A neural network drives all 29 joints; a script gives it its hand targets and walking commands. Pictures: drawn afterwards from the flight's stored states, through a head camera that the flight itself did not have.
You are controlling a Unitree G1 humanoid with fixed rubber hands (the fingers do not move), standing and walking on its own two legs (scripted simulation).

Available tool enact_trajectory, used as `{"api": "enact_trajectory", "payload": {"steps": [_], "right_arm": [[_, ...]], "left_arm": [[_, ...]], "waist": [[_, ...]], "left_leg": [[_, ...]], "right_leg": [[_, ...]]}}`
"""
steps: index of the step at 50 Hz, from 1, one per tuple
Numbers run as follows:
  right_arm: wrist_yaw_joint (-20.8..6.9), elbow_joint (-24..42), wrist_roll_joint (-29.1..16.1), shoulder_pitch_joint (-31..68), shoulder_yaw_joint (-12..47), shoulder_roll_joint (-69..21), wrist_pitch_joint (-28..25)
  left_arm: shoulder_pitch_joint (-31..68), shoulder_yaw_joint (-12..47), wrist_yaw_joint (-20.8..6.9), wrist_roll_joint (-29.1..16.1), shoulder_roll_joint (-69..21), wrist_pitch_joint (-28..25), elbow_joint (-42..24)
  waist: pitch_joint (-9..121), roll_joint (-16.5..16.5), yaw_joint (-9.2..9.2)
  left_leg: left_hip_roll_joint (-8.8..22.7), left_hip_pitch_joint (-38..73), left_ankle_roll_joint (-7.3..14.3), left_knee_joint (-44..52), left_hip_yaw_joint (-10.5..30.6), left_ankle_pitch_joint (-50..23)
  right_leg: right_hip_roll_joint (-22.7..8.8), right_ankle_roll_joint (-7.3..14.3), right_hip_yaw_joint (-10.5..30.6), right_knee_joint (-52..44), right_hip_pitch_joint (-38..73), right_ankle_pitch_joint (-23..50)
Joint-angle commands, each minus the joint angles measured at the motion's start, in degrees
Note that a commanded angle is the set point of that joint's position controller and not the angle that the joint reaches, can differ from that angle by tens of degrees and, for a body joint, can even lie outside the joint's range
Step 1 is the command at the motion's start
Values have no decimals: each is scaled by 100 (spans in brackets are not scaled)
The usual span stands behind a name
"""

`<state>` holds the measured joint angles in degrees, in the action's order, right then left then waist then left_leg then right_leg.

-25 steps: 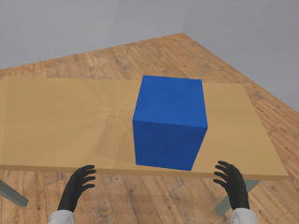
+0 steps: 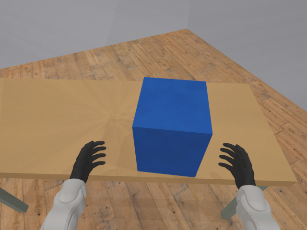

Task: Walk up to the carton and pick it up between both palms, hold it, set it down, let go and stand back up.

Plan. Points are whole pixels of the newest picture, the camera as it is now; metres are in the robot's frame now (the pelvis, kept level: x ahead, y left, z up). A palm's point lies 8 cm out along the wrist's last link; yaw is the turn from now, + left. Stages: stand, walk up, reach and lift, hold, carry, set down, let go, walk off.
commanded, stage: reach and lift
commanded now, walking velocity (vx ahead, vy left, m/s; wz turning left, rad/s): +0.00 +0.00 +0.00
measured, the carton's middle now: (170, 128) +0.42 -0.03 -0.02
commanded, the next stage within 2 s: none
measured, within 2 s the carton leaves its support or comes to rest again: neither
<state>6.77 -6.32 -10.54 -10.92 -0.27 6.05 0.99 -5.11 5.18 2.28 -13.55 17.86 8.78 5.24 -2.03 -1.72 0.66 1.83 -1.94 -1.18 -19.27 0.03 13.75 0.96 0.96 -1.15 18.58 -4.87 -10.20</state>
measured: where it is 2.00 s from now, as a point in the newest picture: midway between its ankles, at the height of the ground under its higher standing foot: outside the picture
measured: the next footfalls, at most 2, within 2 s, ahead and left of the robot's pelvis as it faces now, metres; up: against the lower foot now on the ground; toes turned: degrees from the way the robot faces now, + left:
none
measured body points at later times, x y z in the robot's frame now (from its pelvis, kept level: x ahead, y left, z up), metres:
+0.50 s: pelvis -0.01 +0.00 +0.00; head -0.01 +0.01 +0.45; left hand +0.35 +0.20 +0.10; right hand +0.32 -0.20 +0.08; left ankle -0.03 +0.13 -0.75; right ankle +0.00 -0.11 -0.75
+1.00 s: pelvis +0.00 +0.00 +0.00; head +0.02 +0.01 +0.45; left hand +0.43 +0.19 +0.13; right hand +0.40 -0.20 +0.12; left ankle -0.03 +0.13 -0.75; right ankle +0.00 -0.11 -0.75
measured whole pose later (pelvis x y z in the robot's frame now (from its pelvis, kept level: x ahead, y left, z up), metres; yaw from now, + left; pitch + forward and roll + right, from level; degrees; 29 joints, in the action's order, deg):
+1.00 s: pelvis +0.00 +0.00 +0.00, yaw +0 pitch +2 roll +0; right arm 9.0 -32.9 -16.6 35.3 -1.3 13.5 10.5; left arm 40.0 -2.7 0.1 -8.8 17.9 20.3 31.1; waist -1.0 -1.7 -2.1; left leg 1.8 -8.6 -1.2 -19.4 0.0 12.6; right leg 1.0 0.8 -1.2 18.3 -11.4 -8.8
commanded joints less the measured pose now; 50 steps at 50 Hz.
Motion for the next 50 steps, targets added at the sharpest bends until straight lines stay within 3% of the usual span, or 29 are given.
{"api": "enact_trajectory", "payload": {"steps": [1,3,7,14,21,23,26,28,33,40,41,43,45,50], "right_arm": [[124,1301,-106,1601,-241,622,-99],[124,1212,-181,1811,-319,664,-32],[180,1114,-190,2286,-306,722,176],[188,231,-236,3370,-415,838,616],[259,-526,-277,4202,-395,996,914],[260,-583,-310,4588,-444,1007,885],[276,-426,-379,4651,-444,1131,709],[276,-471,-451,4845,-380,1183,637],[284,-803,-543,5252,-267,1318,626],[188,-1632,-656,6215,-253,1474,741],[175,-1744,-662,6359,-292,1526,744],[181,-1911,-674,6664,-236,1501,746],[202,-2100,-652,6891,-283,1511,753],[143,-2691,-586,7490,-369,1572,732]], "left_arm": [[1564,-719,-115,148,109,98,-1626],[1798,-762,-85,188,70,241,-1738],[2278,-811,-155,200,55,519,-1548],[3522,-1046,-233,262,220,935,-539],[4333,-1286,-350,464,260,1279,846],[4676,-1232,-331,442,218,1269,939],[4802,-1260,-295,503,151,1196,436],[4977,-1312,-302,497,230,1155,443],[5283,-1441,-288,598,313,1137,658],[6131,-1368,-231,587,416,1117,1498],[6308,-1313,-216,557,451,1091,1547],[6513,-1331,-192,518,502,1051,1890],[6710,-1341,-190,532,573,983,2238],[7380,-1189,-109,497,582,770,2700]], "waist": [[1078,566,-68],[1153,722,-101],[1079,596,-146],[720,568,-200],[710,371,-223],[870,377,-235],[1612,529,-281],[1955,472,-307],[2218,494,-310],[2311,510,-276],[2447,517,-344],[2539,426,-248],[2631,385,-318],[3072,460,-359]], "left_leg": [[-219,11,-123,-2,-216,-2088],[-191,46,-191,-23,-206,-2241],[-199,4,-130,57,-247,-2004],[-176,-379,13,321,-288,-1009],[-181,-712,123,416,-313,-636],[-193,-784,101,389,-310,-702],[-198,-445,-25,145,-295,-1740],[-220,-362,-65,-3,-297,-2151],[-242,-405,-109,-75,-283,-2343],[-194,-606,-115,-41,-256,-2089],[-182,-543,-118,-53,-249,-2094],[-200,-702,-88,-61,-290,-2021],[-234,-873,-59,-31,-282,-1778],[-166,-700,-124,-122,-234,-1971]], "right_leg": [[-16,-144,274,-83,508,1800],[31,-113,227,-68,491,1807],[19,-172,234,-117,527,1795],[13,-170,245,-266,301,939],[-32,-214,221,-301,432,795],[-33,-244,199,-245,460,839],[60,-257,128,-59,682,1919],[76,-274,131,45,800,2517],[90,-320,144,159,929,2954],[129,-270,116,148,690,2515],[139,-255,98,129,631,2487],[114,-282,134,165,680,2612],[59,-313,171,194,739,2658],[153,-222,71,213,489,2545]]}}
